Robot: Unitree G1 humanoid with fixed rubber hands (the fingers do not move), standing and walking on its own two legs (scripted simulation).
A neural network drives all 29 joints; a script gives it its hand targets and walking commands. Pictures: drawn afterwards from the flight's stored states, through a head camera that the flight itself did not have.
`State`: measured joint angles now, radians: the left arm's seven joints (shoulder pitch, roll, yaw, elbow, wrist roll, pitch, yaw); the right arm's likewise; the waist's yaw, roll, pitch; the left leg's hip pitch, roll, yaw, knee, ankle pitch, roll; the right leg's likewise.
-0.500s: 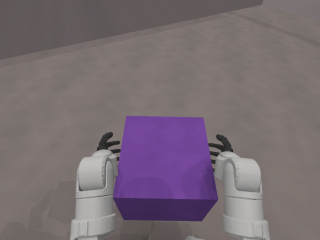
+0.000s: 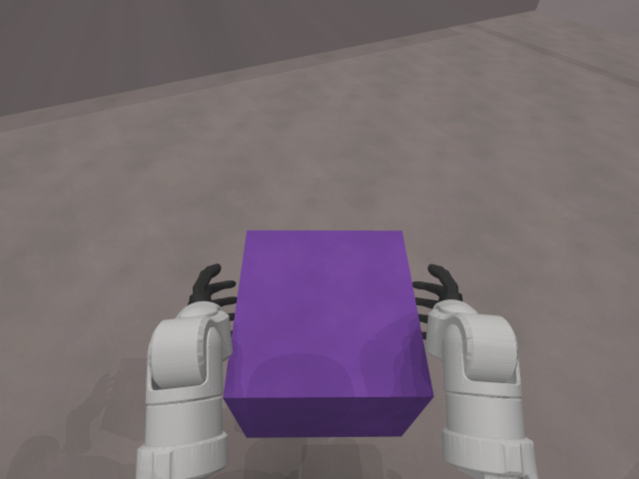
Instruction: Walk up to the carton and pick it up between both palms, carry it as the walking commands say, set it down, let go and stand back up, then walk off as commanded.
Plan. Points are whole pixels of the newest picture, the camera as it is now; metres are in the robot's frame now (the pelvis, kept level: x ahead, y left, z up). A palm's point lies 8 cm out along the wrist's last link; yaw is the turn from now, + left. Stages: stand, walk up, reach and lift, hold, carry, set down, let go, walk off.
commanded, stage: carry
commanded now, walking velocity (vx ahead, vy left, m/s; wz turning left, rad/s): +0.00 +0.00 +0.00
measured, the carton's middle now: (324, 334) +0.31 +0.01 +0.01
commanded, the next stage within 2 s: none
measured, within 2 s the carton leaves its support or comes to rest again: neither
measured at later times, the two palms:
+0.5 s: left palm (222, 374) +0.22 +0.12 +0.08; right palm (488, 393) +0.20 -0.17 +0.07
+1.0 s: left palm (181, 421) +0.17 +0.15 +0.08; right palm (475, 424) +0.16 -0.14 +0.08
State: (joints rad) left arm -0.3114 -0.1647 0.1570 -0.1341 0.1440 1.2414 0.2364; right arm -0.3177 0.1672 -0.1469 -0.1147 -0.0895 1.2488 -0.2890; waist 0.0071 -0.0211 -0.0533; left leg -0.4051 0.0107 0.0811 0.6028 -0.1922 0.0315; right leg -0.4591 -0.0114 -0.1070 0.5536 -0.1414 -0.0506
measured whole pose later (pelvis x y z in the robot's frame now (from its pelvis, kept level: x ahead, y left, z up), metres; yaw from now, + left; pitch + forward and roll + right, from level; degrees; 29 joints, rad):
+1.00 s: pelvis -0.11 +0.00 +0.00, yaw -1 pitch +0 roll -1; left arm -0.30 -0.16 0.15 -0.06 0.17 1.19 0.21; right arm -0.30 0.16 -0.14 -0.04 -0.13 1.19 -0.24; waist 0.02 0.00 -0.09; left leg -0.38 0.00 0.04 0.60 -0.23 0.03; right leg -0.38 0.01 -0.07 0.57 -0.20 -0.03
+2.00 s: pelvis -0.11 +0.01 +0.00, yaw -1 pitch +2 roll -1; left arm -0.17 -0.14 0.13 0.01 0.20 0.96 0.09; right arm -0.19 0.14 -0.13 0.03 -0.18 0.96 -0.09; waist 0.00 -0.01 -0.12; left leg -0.41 0.00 0.05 0.61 -0.23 0.04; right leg -0.41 0.00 -0.07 0.58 -0.20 -0.03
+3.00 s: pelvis -0.09 +0.01 +0.01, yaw -1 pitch +2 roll +0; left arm -0.16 -0.13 0.12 0.04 0.19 0.87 0.09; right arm -0.16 0.13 -0.13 0.06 -0.16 0.86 -0.09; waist 0.00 0.00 -0.09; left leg -0.37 -0.01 0.05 0.59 -0.25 0.04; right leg -0.38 -0.01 -0.07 0.58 -0.23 -0.02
